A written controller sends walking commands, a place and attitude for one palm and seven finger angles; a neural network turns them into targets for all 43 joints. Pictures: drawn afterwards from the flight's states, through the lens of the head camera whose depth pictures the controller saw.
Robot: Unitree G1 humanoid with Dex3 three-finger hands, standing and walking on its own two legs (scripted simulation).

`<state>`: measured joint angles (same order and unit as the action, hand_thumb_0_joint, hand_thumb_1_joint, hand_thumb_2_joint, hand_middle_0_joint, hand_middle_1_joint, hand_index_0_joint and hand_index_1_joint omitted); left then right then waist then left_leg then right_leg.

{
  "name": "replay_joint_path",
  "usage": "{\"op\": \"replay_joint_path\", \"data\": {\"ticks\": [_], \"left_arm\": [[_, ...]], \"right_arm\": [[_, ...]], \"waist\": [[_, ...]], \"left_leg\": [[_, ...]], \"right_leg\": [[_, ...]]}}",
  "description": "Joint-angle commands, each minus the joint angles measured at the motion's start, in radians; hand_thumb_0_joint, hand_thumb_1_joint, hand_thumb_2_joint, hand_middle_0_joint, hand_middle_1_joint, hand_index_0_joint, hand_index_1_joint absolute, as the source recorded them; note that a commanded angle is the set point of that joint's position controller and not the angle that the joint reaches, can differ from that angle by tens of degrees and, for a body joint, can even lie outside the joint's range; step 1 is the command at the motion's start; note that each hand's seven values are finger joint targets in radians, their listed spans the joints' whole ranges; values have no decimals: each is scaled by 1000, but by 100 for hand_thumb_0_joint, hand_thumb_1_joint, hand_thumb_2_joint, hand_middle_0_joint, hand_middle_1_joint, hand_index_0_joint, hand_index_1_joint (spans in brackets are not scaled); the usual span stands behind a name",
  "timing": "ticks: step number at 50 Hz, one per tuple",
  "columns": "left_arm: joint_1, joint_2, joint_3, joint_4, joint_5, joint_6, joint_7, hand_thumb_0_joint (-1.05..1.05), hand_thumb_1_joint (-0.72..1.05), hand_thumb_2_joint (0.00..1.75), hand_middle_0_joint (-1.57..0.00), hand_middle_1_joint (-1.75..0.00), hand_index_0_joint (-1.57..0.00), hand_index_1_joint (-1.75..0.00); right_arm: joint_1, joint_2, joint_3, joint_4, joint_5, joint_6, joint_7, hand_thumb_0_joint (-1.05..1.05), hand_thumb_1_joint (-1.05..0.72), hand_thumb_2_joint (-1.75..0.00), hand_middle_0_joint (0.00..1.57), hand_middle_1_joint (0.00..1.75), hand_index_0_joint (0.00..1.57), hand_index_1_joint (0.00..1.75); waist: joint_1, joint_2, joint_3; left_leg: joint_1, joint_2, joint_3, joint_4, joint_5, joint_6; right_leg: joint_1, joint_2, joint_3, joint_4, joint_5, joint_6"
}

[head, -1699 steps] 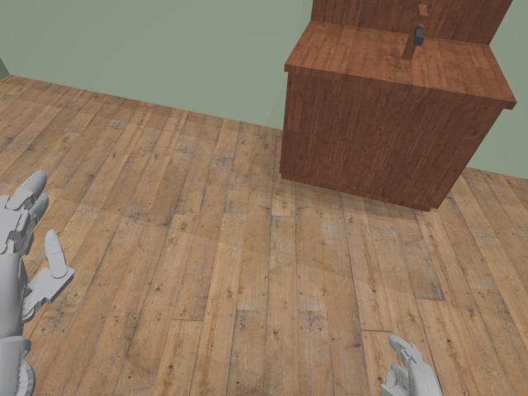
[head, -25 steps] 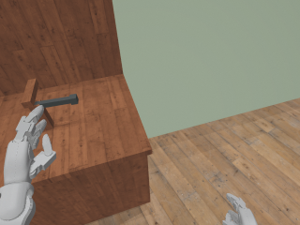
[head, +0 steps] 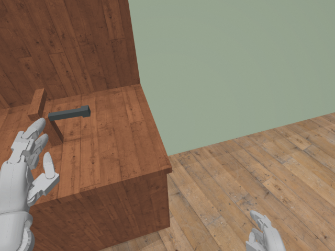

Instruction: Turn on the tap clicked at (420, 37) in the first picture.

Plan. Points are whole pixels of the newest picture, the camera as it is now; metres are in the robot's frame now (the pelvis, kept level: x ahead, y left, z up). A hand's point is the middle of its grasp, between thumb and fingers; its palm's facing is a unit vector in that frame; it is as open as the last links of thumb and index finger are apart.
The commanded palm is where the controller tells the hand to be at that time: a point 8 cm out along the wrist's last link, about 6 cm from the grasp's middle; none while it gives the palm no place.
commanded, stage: step back with the hand held close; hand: left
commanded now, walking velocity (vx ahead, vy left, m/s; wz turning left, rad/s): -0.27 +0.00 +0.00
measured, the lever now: (85, 111) +0.51 +0.34 +0.05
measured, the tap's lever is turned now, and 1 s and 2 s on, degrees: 86 86 86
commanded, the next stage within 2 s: stop stepping back and stand still in 1.52 s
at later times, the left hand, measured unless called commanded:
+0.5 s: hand (24, 192) +0.16 +0.27 +0.16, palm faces +0.36 -0.82 -0.44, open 7.4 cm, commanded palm +0.12 +0.30 +0.17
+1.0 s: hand out of the picture +0.09 +0.29 +0.17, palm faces +0.44 -0.79 -0.44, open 7.4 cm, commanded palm +0.03 +0.32 +0.17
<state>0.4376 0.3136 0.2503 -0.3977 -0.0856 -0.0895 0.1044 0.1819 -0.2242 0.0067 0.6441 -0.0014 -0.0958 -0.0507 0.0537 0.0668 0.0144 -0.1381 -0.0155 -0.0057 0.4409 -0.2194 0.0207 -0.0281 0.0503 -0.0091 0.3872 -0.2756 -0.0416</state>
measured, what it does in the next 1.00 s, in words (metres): shifts its weight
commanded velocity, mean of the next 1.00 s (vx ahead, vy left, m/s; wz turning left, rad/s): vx -0.30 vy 0.00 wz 0.02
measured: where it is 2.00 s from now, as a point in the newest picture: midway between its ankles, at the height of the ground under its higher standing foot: outside the picture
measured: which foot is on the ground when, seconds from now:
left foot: down 0.00-1.00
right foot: down 0.00-1.00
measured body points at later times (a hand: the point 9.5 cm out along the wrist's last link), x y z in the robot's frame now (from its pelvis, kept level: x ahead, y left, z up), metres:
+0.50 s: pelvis -0.05 +0.03 +0.00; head -0.05 +0.02 +0.44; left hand +0.14 +0.31 +0.19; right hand +0.13 -0.22 -0.08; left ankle +0.02 +0.11 -0.74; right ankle -0.04 -0.09 -0.74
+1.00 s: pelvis -0.12 +0.03 -0.02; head -0.11 +0.04 +0.43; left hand +0.06 +0.33 +0.19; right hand +0.06 -0.20 -0.09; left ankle +0.02 +0.11 -0.74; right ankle -0.10 -0.09 -0.74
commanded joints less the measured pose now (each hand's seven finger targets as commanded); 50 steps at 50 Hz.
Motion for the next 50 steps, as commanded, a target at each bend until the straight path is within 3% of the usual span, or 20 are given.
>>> {"op": "replay_joint_path", "data": {"ticks": [1, 2, 4, 6, 9, 11, 16, 22, 25, 28, 31, 35, 37, 40, 42, 44, 48, 50], "left_arm": [[-365, 367, 302, -259, 7, -104, 29, 0, 90, 90, -20, -30, -20, -30], [-238, 274, 237, -172, 8, -108, 15, 0, 90, 90, -20, -30, -20, -30], [-105, 186, 160, -97, 18, -89, -4, 0, 90, 90, -20, -30, -20, -30], [-79, 145, 115, -136, 21, -92, -15, 0, 90, 90, -20, -30, -20, -30], [-34, 167, 122, -200, 23, -86, -7, 0, 90, 90, -20, -30, -20, -30], [-47, 220, 165, -279, 27, -90, 4, 0, 90, 90, -20, -30, -20, -30], [-14, 289, 251, -321, 26, -105, 21, 0, 90, 90, -20, -30, -20, -30], [4, 204, 188, -246, 25, -113, 20, 0, 90, 90, -20, -30, -20, -30], [-23, 187, 165, -228, 37, -117, 23, 0, 90, 90, -20, -30, -20, -30], [-59, 190, 165, -222, 55, -128, 29, 0, 90, 90, -20, -30, -20, -30], [-117, 230, 192, -269, 66, -140, 35, 0, 90, 90, -20, -30, -20, -30], [-112, 227, 188, -306, 62, -151, 46, 0, 90, 90, -20, -30, -20, -30], [-95, 229, 194, -333, 58, -157, 52, 0, 90, 90, -20, -30, -20, -30], [-54, 225, 207, -337, 60, -163, 57, 0, 90, 90, -20, -30, -20, -30], [-32, 220, 223, -333, 67, -168, 55, 0, 90, 90, -20, -30, -20, -30], [-36, 218, 241, -318, 81, -175, 50, 0, 90, 90, -20, -30, -20, -30], [-16, 207, 240, -281, 76, -172, 34, 0, 90, 90, -20, -30, -20, -30], [-16, 205, 226, -285, 64, -176, 25, 0, 90, 90, -20, -30, -20, -30]], "right_arm": [[-148, -105, -23, -202, 12, -32, -17, 0, -90, -90, 20, 30, 20, 30], [-148, -100, -30, -161, 4, -22, -23, 0, -90, -90, 20, 30, 20, 30], [-129, -112, -41, -176, 7, 4, -17, 0, -90, -90, 20, 30, 20, 30], [-138, -114, -45, -196, 10, 19, -15, 0, -90, -90, 20, 30, 20, 30], [-134, -126, -49, -219, 14, 36, -17, 0, -90, -90, 20, 30, 20, 30], [-143, -129, -50, -232, 11, 43, -22, 0, -90, -90, 20, 30, 20, 30], [-143, -127, -56, -248, 10, 52, -30, 0, -90, -90, 20, 30, 20, 30], [-129, -134, -57, -248, 13, 34, -28, 0, -90, -90, 20, 30, 20, 30], [-128, -145, -56, -246, 16, 18, -26, 0, -90, -90, 20, 30, 20, 30], [-126, -149, -57, -242, 14, 2, -30, 0, -90, -90, 20, 30, 20, 30], [-122, -149, -60, -239, 8, -9, -30, 0, -90, -90, 20, 30, 20, 30], [-104, -132, -56, -229, 6, -26, -24, 0, -90, -90, 20, 30, 20, 30], [-100, -129, -56, -222, 3, -29, -24, 0, -90, -90, 20, 30, 20, 30], [-99, -136, -57, -225, 2, -37, -22, 0, -90, -90, 20, 30, 20, 30], [-108, -143, -58, -228, 0, -40, -24, 0, -90, -90, 20, 30, 20, 30], [-109, -145, -62, -227, -3, -46, -26, 0, -90, -90, 20, 30, 20, 30], [-107, -139, -70, -218, -3, -51, -18, 0, -90, -90, 20, 30, 20, 30], [-112, -128, -69, -205, -3, -51, -13, 0, -90, -90, 20, 30, 20, 30]], "waist": [[-15, 3, 30], [-28, -64, -12], [-32, -118, -68], [-34, -64, -130], [-31, -14, -183], [-26, 16, -208], [-23, 9, -209], [-41, 24, -139], [-44, 18, -93], [-41, 1, -73], [-45, -34, -74], [-49, -57, -105], [-54, -14, -128], [-52, 34, -121], [-47, 121, -121], [-38, 155, -127], [-36, 91, -100], [-39, 42, -84]], "left_leg": [[18, 44, -36, -5, 95, 28], [17, 49, -51, 29, 123, 32], [40, 61, -49, 60, 212, 33], [64, 76, -41, 49, 293, 32], [68, 99, -50, 26, 367, 31], [58, 106, -61, 9, 411, 28], [-25, 122, -94, -25, 329, 29], [-154, 133, -128, -98, -7, 33], [-251, 138, -153, -136, -231, 45], [-344, 146, -178, -166, -363, 60], [-348, 127, -160, -119, -364, 58], [-250, 92, -129, -23, -262, 39], [-214, 96, -136, -20, -255, 32], [-291, 118, -169, -72, -320, 41], [-422, 177, -244, -201, -436, 64], [-566, 235, -291, -270, -510, 96], [-553, 244, -262, -232, -488, 100], [-448, 191, -193, -133, -421, 62]], "right_leg": [[-186, -97, 110, -122, 302, 20], [-194, -124, 117, -112, 364, 21], [-188, -138, 113, -87, 451, 40], [-173, -136, 92, -49, 478, 49], [-173, -115, 73, -17, 422, 50], [-161, -102, 56, 9, 392, 44], [-155, -83, 54, 39, 293, 38], [-173, -60, 59, 39, 137, 41], [-171, -51, 70, 30, 51, 43], [-136, -37, 75, 43, -16, 51], [-165, -58, 106, 5, -79, 40], [-255, -104, 137, -33, -55, 13], [-278, -106, 125, -24, -71, 10], [-230, -72, 102, 24, -66, 22], [-100, -6, 53, 159, -10, 48], [35, 33, 32, 309, 53, 62], [-5, 39, 49, 294, -20, 56], [-111, 6, 86, 120, -4, 28]]}}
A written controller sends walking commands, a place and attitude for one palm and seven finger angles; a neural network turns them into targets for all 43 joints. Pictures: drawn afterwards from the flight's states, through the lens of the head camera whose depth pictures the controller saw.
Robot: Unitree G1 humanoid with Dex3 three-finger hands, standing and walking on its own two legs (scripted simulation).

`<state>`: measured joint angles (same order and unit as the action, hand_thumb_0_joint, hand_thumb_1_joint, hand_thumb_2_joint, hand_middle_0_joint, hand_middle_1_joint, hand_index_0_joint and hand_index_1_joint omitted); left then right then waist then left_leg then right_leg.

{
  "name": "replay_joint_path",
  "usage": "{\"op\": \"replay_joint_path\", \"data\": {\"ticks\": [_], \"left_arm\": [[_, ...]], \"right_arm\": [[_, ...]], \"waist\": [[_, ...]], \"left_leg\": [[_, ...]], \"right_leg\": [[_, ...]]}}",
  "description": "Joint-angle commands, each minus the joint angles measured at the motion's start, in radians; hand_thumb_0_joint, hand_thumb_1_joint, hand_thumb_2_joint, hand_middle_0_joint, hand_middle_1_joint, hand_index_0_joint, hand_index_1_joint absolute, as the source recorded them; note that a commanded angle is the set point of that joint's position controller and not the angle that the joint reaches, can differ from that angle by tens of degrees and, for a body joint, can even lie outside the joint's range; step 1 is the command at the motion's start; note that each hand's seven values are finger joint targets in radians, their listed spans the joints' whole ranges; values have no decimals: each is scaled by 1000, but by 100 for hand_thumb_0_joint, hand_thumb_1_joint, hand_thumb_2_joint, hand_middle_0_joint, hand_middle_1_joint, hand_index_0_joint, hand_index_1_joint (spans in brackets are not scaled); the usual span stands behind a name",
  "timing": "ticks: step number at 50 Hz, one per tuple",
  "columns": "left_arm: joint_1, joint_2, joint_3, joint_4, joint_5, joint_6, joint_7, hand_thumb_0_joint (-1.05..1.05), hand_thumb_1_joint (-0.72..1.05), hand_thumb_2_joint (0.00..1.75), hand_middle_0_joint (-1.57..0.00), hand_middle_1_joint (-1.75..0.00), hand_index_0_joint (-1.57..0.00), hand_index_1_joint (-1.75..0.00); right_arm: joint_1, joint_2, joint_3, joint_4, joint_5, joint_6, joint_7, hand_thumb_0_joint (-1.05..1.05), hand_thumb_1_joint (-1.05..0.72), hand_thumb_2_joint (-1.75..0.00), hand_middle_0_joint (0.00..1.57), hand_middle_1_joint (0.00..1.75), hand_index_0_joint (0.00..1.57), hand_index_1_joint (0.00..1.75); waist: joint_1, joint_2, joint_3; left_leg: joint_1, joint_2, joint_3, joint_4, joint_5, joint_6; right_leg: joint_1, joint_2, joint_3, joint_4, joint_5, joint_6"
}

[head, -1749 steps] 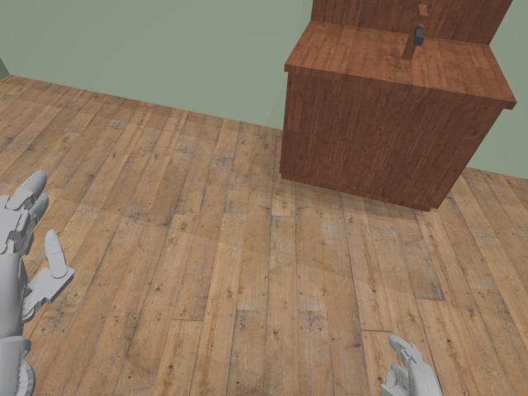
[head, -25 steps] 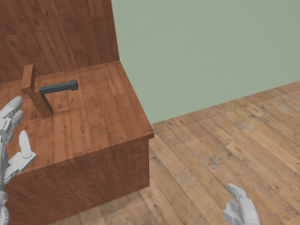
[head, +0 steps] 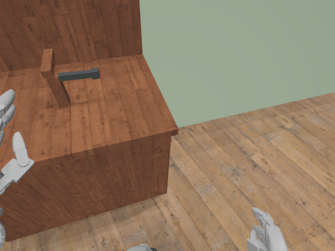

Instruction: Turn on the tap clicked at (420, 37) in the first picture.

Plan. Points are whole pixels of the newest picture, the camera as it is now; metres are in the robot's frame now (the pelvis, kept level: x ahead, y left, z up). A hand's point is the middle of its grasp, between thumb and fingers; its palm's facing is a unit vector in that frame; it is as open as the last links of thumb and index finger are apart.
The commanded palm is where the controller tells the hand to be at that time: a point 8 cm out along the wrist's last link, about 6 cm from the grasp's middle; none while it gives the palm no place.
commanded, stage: step back with the hand held close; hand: left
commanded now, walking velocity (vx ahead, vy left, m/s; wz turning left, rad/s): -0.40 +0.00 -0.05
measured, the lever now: (95, 73) +0.64 +0.29 +0.07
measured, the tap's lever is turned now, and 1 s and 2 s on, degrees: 86 86 86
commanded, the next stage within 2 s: stop stepping back and stand still in 0.52 s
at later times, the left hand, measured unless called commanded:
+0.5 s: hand out of the picture +0.11 +0.24 +0.19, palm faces +0.32 -0.87 -0.38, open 7.4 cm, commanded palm +0.06 +0.28 +0.19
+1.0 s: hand out of the picture -0.02 +0.26 +0.18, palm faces +0.41 -0.84 -0.35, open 7.4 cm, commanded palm -0.07 +0.29 +0.19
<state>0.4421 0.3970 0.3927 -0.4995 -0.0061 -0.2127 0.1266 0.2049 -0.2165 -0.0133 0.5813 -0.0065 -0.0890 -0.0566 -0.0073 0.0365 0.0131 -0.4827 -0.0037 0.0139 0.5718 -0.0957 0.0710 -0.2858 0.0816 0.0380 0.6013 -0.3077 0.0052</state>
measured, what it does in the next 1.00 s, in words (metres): walks backwards: left foot, then right foot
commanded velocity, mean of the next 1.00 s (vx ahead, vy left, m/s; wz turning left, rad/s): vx -0.13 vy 0.01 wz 0.00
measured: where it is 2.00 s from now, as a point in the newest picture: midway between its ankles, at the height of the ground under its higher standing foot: outside the picture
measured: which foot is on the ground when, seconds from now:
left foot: down 0.00-0.06, up 0.08-0.22, down 0.24-0.58, up 0.60-0.78, down 0.80-1.00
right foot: down 0.00-0.24, up 0.26-0.52, down 0.54-1.00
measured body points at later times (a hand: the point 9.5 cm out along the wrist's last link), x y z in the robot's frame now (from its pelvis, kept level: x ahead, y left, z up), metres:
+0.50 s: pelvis -0.12 +0.01 +0.02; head -0.10 +0.03 +0.47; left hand +0.09 +0.28 +0.21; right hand +0.06 -0.21 -0.05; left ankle -0.02 +0.11 -0.72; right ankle -0.15 -0.10 -0.70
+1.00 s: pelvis -0.23 +0.01 +0.02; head -0.27 +0.02 +0.47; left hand -0.05 +0.30 +0.20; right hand -0.12 -0.25 -0.06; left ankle -0.21 +0.12 -0.72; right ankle -0.22 -0.09 -0.71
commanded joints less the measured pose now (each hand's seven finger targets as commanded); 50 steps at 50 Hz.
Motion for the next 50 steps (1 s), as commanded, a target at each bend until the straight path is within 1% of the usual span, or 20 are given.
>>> {"op": "replay_joint_path", "data": {"ticks": [1, 3, 4, 6, 8, 10, 12, 14, 16, 19, 26, 29, 30, 32, 36, 38, 40, 42, 46, 50], "left_arm": [[-41, 136, 81, -205, -25, -52, 4, 0, 90, 90, -20, -30, -20, -30], [-53, 126, 27, -235, -33, -48, 14, 0, 90, 90, -20, -30, -20, -30], [-72, 136, 19, -248, -28, -46, 21, 0, 90, 90, -20, -30, -20, -30], [-100, 173, 42, -284, -23, -41, 26, 0, 90, 90, -20, -30, -20, -30], [-106, 177, 48, -276, -28, -30, 28, 0, 90, 90, -20, -30, -20, -30], [-108, 185, 67, -256, -34, -24, 34, 0, 90, 90, -20, -30, -20, -30], [-74, 178, 88, -265, -30, -23, 37, 0, 90, 90, -20, -30, -20, -30], [-16, 174, 104, -232, -40, -22, 31, 0, 90, 90, -20, -30, -20, -30], [0, 173, 103, -350, -66, -17, 14, 0, 90, 90, -20, -30, -20, -30], [3, 104, 34, -327, -58, 18, 19, 0, 90, 90, -20, -30, -20, -30], [-27, 155, 57, -237, -37, 47, 23, 0, 90, 90, -20, -30, -20, -30], [-67, 219, 72, -248, -48, 15, 21, 0, 90, 90, -20, -30, -20, -30], [-70, 194, 46, -262, -41, 3, 29, 0, 90, 90, -20, -30, -20, -30], [9, 198, 79, -250, -34, 23, 32, 0, 90, 90, -20, -30, -20, -30], [-3, 158, 59, -198, -46, 36, 45, 0, 90, 90, -20, -30, -20, -30], [4, 142, 51, -167, -52, 33, 57, 0, 90, 90, -20, -30, -20, -30], [-3, 138, 52, -157, -51, 28, 58, 0, 90, 90, -20, -30, -20, -30], [28, 158, 76, -122, -61, 24, 53, 0, 90, 90, -20, -30, -20, -30], [-160, 105, -5, -212, -11, 4, 48, 0, 90, 90, -20, -30, -20, -30], [-165, 102, -12, -136, -1, 20, 50, 0, 90, 90, -20, -30, -20, -30]], "right_arm": [[-132, -123, -49, -141, 2, -53, -8, 0, -90, -90, 20, 30, 20, 30], [-104, -101, -58, -117, 16, -50, -1, 0, -90, -90, 20, 30, 20, 30], [-106, -99, -58, -106, 11, -46, -1, 0, -90, -90, 20, 30, 20, 30], [-132, -88, -48, -109, 0, -37, -2, 0, -90, -90, 20, 30, 20, 30], [-135, -80, -28, -113, -5, -23, -7, 0, -90, -90, 20, 30, 20, 30], [-132, -102, -28, -100, -1, -17, -22, 0, -90, -90, 20, 30, 20, 30], [-130, -122, -41, -117, -4, -20, -26, 0, -90, -90, 20, 30, 20, 30], [-86, -105, -56, -127, 2, -36, -11, 0, -90, -90, 20, 30, 20, 30], [-94, -104, -52, -126, -15, -52, 1, 0, -90, -90, 20, 30, 20, 30], [-108, -115, -54, -113, 0, -64, 16, 0, -90, -90, 20, 30, 20, 30], [-175, -128, -40, -123, -11, -42, -3, 0, -90, -90, 20, 30, 20, 30], [-162, -75, -35, -103, -7, -18, -2, 0, -90, -90, 20, 30, 20, 30], [-153, -80, -48, -101, 5, -22, -5, 0, -90, -90, 20, 30, 20, 30], [-140, -65, -41, -119, 5, -15, -11, 0, -90, -90, 20, 30, 20, 30], [-133, -92, -27, -117, 10, -4, -26, 0, -90, -90, 20, 30, 20, 30], [-103, -126, -36, -107, 9, -18, -37, 0, -90, -90, 20, 30, 20, 30], [-98, -147, -41, -121, 18, -33, -38, 0, -90, -90, 20, 30, 20, 30], [-89, -148, -43, -119, 24, -35, -40, 0, -90, -90, 20, 30, 20, 30], [-123, -152, -30, -99, 7, -56, -44, 0, -90, -90, 20, 30, 20, 30], [-100, -135, -32, -75, 0, -78, -33, 0, -90, -90, 20, 30, 20, 30]], "waist": [[10, 4, -86], [5, -224, -159], [0, -262, -164], [0, -204, -172], [-6, -135, -118], [-9, 0, -114], [13, 235, -183], [24, 144, -236], [27, 214, -291], [18, 126, -215], [22, 89, -125], [13, -220, -138], [22, -254, -163], [14, -194, -227], [-13, -69, -179], [-6, 0, -138], [11, 34, -100], [-1, 7, -127], [-14, 232, 27], [0, 99, 28]], "left_leg": [[-12, 120, -153, -165, -452, -17], [268, 13, -30, 192, -247, -88], [283, -3, -30, 321, -234, -97], [173, -3, -52, 372, -279, -96], [132, 21, -55, 173, -253, -83], [188, 38, -64, -115, -11, -63], [219, 258, -246, -224, 368, 5], [354, 275, -208, -170, 603, 32], [353, 297, -247, -196, 596, 52], [342, 281, -171, -221, 453, 44], [80, 196, -148, -272, -293, -8], [249, 3, 25, 176, -255, -119], [151, -31, -12, 337, -314, -113], [36, -3, -62, 389, -304, -97], [227, 0, -21, 37, -204, -71], [276, 36, -76, -184, -234, -46], [235, 109, -190, -273, -315, -5], [213, 110, -189, -253, -276, -2], [-91, 164, -303, -469, -803, 40], [-32, 142, -241, -330, -667, 38]], "right_leg": [[37, -83, 131, -172, 50, -44], [-224, -282, 309, -347, 46, -123], [-255, -352, 338, -363, 144, -166], [-150, -366, 318, -303, 400, -184], [-57, -315, 222, -225, 508, -121], [-34, -201, 123, -110, 470, -47], [-22, -44, 17, 110, 105, 17], [-132, -14, 7, 208, -86, 4], [-106, -22, 36, 301, -164, 14], [-100, -32, 14, 205, -89, 22], [156, -30, 3, -211, 133, 12], [-177, -330, 286, -421, 178, -118], [-95, -354, 274, -378, 437, -115], [70, -341, 205, -261, 628, -116], [14, -243, 117, -267, 176, -85], [0, -169, 101, -260, -27, -44], [23, -91, 63, -230, -29, -9], [87, -75, 33, -207, 37, 3], [176, -11, -52, -11, -16, 18], [174, -17, -70, -89, -23, -1]]}}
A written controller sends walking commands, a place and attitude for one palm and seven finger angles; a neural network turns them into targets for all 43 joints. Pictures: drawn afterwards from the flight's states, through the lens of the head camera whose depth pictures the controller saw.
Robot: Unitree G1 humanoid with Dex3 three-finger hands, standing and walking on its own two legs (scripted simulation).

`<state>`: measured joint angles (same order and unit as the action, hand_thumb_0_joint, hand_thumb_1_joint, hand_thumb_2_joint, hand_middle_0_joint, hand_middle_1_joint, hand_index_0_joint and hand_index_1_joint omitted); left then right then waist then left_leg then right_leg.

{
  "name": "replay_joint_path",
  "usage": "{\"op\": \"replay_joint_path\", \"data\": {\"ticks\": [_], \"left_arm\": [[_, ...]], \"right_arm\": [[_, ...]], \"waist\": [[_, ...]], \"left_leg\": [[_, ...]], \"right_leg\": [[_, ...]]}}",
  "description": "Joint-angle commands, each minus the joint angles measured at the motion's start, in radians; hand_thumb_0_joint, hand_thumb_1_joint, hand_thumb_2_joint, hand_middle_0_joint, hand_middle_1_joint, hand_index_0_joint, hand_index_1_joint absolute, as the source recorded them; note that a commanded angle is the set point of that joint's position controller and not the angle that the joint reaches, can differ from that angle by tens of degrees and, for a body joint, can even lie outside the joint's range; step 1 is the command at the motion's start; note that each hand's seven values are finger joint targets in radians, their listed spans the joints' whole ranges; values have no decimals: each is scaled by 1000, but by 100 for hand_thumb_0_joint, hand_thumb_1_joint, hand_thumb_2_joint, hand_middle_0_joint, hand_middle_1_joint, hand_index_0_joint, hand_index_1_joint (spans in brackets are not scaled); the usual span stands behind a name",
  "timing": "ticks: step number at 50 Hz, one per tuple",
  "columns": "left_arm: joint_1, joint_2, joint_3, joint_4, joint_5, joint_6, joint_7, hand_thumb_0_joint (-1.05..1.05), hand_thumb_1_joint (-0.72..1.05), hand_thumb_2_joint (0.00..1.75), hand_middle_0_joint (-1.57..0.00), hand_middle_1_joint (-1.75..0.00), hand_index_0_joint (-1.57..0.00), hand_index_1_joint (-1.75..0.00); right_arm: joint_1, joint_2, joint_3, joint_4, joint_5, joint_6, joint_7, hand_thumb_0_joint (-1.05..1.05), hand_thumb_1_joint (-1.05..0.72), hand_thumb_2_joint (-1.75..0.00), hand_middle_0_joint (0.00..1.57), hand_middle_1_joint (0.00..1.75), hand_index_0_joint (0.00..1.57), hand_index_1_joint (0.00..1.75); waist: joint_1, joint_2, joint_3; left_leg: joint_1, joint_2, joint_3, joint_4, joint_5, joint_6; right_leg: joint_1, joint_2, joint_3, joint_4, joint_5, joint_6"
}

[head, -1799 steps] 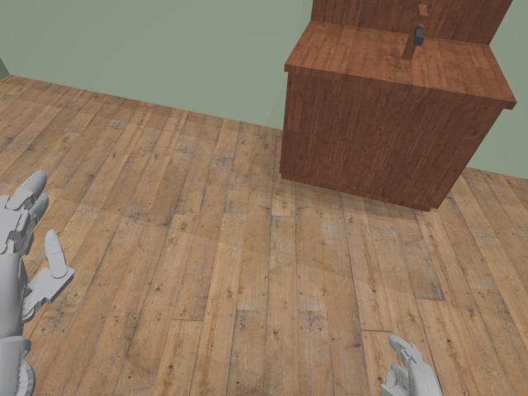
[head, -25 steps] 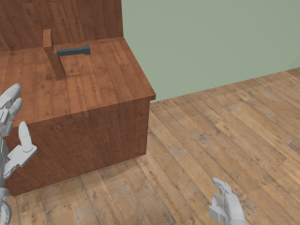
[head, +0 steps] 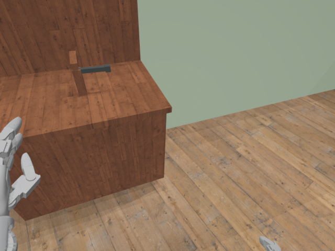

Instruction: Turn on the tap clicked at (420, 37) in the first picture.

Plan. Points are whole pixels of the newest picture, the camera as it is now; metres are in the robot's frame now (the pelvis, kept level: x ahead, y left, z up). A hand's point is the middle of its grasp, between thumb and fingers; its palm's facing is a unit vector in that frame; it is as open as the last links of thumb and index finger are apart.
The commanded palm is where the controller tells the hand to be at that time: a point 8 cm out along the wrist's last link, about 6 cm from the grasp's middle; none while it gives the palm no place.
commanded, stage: stop stepping back and stand still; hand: left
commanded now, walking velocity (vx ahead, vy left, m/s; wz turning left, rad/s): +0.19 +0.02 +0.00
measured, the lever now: (107, 68) +0.87 +0.30 +0.05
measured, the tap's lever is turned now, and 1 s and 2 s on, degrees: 86 86 86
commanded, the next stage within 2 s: stand and check the lever's angle in 1.34 s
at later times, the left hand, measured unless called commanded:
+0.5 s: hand (20, 181) +0.20 +0.27 +0.16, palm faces +0.48 -0.80 -0.36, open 7.4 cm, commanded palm +0.14 +0.30 +0.17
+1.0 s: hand (16, 175) +0.21 +0.29 +0.16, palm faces +0.43 -0.84 -0.34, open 7.4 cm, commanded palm +0.16 +0.32 +0.17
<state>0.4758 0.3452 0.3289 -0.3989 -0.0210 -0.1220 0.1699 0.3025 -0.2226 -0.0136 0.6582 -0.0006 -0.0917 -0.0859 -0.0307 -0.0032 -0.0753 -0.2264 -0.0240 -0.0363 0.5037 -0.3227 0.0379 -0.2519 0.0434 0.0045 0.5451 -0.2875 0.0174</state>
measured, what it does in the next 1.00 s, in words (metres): steps on the spot: left foot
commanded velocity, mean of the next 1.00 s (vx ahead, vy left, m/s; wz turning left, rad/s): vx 0.03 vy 0.02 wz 0.00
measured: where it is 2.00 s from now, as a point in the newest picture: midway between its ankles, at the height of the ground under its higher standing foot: outside the picture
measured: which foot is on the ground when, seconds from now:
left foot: down 0.00-0.08, up 0.10-0.32, down 0.34-1.00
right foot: down 0.00-1.00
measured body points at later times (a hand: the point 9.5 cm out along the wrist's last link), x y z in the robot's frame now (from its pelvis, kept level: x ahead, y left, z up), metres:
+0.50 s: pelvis +0.00 +0.02 -0.01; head -0.02 +0.01 +0.44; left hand +0.17 +0.31 +0.18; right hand +0.17 -0.21 -0.09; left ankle +0.02 +0.14 -0.74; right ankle +0.00 -0.09 -0.74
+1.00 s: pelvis +0.01 +0.04 +0.00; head +0.01 +0.05 +0.45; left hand +0.18 +0.33 +0.18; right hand +0.20 -0.18 -0.07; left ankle +0.02 +0.14 -0.74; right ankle +0.00 -0.09 -0.74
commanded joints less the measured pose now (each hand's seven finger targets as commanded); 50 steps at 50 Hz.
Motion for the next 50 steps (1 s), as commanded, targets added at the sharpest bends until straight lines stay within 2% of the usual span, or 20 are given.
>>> {"op": "replay_joint_path", "data": {"ticks": [1, 2, 4, 5, 6, 8, 10, 14, 15, 17, 18, 19, 21, 23, 25, 26, 29, 33, 36, 50], "left_arm": [[-208, 175, 68, -246, 9, -72, 8, 0, 90, 90, -20, -30, -20, -30], [-185, 172, 71, -221, 6, -76, 6, 0, 90, 90, -20, -30, -20, -30], [-140, 180, 90, -190, -3, -86, -1, 0, 90, 90, -20, -30, -20, -30], [-124, 175, 87, -174, -10, -86, -3, 0, 90, 90, -20, -30, -20, -30], [-114, 165, 83, -177, -19, -86, -7, 0, 90, 90, -20, -30, -20, -30], [-122, 182, 101, -189, -27, -102, -15, 0, 90, 90, -20, -30, -20, -30], [-139, 206, 118, -201, -23, -116, -8, 0, 90, 90, -20, -30, -20, -30], [-168, 185, 90, -233, -30, -110, 0, 0, 90, 90, -20, -30, -20, -30], [-164, 178, 85, -234, -33, -107, 1, 0, 90, 90, -20, -30, -20, -30], [-169, 160, 77, -274, -31, -103, 4, 0, 90, 90, -20, -30, -20, -30], [-179, 163, 85, -283, -26, -100, 9, 0, 90, 90, -20, -30, -20, -30], [-161, 178, 107, -256, -23, -96, 10, 0, 90, 90, -20, -30, -20, -30], [-165, 182, 119, -261, -14, -90, 4, 0, 90, 90, -20, -30, -20, -30], [-154, 152, 91, -251, -12, -91, 2, 0, 90, 90, -20, -30, -20, -30], [-129, 153, 88, -249, -22, -90, -2, 0, 90, 90, -20, -30, -20, -30], [-112, 158, 92, -248, -28, -88, -3, 0, 90, 90, -20, -30, -20, -30], [-104, 154, 89, -283, -31, -85, -6, 0, 90, 90, -20, -30, -20, -30], [-81, 181, 115, -307, -34, -80, -4, 0, 90, 90, -20, -30, -20, -30], [-84, 193, 126, -331, -37, -81, -3, 0, 90, 90, -20, -30, -20, -30], [-99, 151, 77, -242, -39, -65, -4, 0, 90, 90, -20, -30, -20, -30]], "right_arm": [[-201, -129, -35, -151, -9, -77, -4, 0, -90, -90, 20, 30, 20, 30], [-199, -119, -36, -145, -14, -75, -2, 0, -90, -90, 20, 30, 20, 30], [-186, -105, -39, -133, -18, -63, 10, 0, -90, -90, 20, 30, 20, 30], [-172, -104, -49, -128, -6, -56, 18, 0, -90, -90, 20, 30, 20, 30], [-163, -116, -63, -138, 6, -48, 23, 0, -90, -90, 20, 30, 20, 30], [-171, -107, -49, -145, 9, -44, 27, 0, -90, -90, 20, 30, 20, 30], [-185, -83, -29, -145, 7, -36, 21, 0, -90, -90, 20, 30, 20, 30], [-215, -82, -23, -156, -4, -49, 2, 0, -90, -90, 20, 30, 20, 30], [-210, -93, -26, -156, -6, -52, 0, 0, -90, -90, 20, 30, 20, 30], [-214, -126, -29, -174, -6, -54, 0, 0, -90, -90, 20, 30, 20, 30], [-214, -125, -25, -181, 1, -56, 5, 0, -90, -90, 20, 30, 20, 30], [-213, -112, -25, -170, 6, -61, 5, 0, -90, -90, 20, 30, 20, 30], [-222, -111, -22, -169, 3, -65, 4, 0, -90, -90, 20, 30, 20, 30], [-220, -104, -23, -171, 4, -74, 11, 0, -90, -90, 20, 30, 20, 30], [-210, -108, -34, -168, 1, -82, 20, 0, -90, -90, 20, 30, 20, 30], [-208, -109, -37, -167, 1, -81, 24, 0, -90, -90, 20, 30, 20, 30], [-211, -109, -36, -174, 4, -76, 27, 0, -90, -90, 20, 30, 20, 30], [-226, -101, -28, -188, 6, -62, 20, 0, -90, -90, 20, 30, 20, 30], [-233, -101, -26, -197, 4, -58, 16, 0, -90, -90, 20, 30, 20, 30], [-240, -108, -24, -201, 4, -39, 4, 0, -90, -90, 20, 30, 20, 30]], "waist": [[22, 98, 106], [23, 33, 103], [16, -96, 60], [22, -163, 15], [21, -184, 26], [15, -104, 45], [12, -89, 40], [23, -63, 60], [20, -10, 69], [29, 181, 82], [32, 208, 82], [36, 170, 63], [34, 186, 106], [35, 94, 97], [31, -46, 32], [30, -66, -6], [33, 13, -80], [42, 73, -92], [43, 105, -80], [37, 63, -37]], "left_leg": [[-263, 137, -149, -199, -377, 58], [-243, 102, -111, -90, -254, 42], [-265, 34, 7, 216, -68, 4], [-302, 17, 29, 349, -98, -15], [-363, 13, 11, 465, -107, -29], [-374, 47, -28, 496, -67, -34], [-273, 65, 5, 354, -35, -28], [72, 30, 87, 28, 1, -7], [112, 47, 49, -22, -29, 5], [100, 199, -207, -180, -184, 72], [40, 252, -277, -233, -207, 91], [-42, 240, -246, -246, -235, 82], [-216, 189, -177, -265, -348, 55], [-180, 132, -92, -159, -197, 29], [-61, 72, -3, 2, 74, -3], [-19, 68, 10, 45, 168, -13], [66, 92, 8, 2, 365, -18], [114, 123, -9, -48, 492, -11], [99, 121, -12, -73, 467, -16], [50, 101, 7, -135, 266, -28]], "right_leg": [[131, 2, -6, -81, -72, -30], [102, -45, 75, -152, -96, -69], [105, -230, 382, -280, -150, -175], [123, -309, 502, -335, -235, -199], [140, -328, 538, -356, -213, -194], [134, -329, 438, -318, -49, -205], [88, -288, 294, -282, 25, -186], [-111, -200, 177, -256, -211, -125], [-145, -167, 157, -215, -239, -105], [-191, -44, 80, -47, -169, -40], [-137, -10, 16, 29, -86, -12], [-49, -8, 7, 43, -78, -1], [76, -11, 5, -12, -43, -5], [86, -34, 47, -127, 21, -18], [58, -103, 154, -193, 137, -52], [64, -135, 176, -194, 214, -63], [110, -111, 108, -127, 386, -45], [106, -64, 39, -110, 351, -19], [113, -56, 30, -126, 317, -19], [98, -51, 32, -207, 240, -14]]}}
